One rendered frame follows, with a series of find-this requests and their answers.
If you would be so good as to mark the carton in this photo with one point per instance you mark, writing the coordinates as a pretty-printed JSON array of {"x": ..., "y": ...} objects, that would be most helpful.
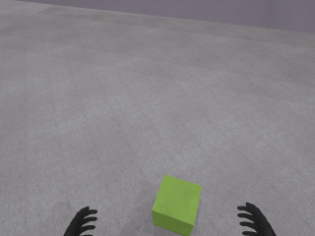
[{"x": 176, "y": 204}]

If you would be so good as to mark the robot left hand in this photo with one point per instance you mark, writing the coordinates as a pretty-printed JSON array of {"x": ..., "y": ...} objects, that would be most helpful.
[{"x": 76, "y": 227}]

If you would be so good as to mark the robot right hand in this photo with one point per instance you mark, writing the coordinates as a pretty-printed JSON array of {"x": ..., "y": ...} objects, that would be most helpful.
[{"x": 260, "y": 225}]

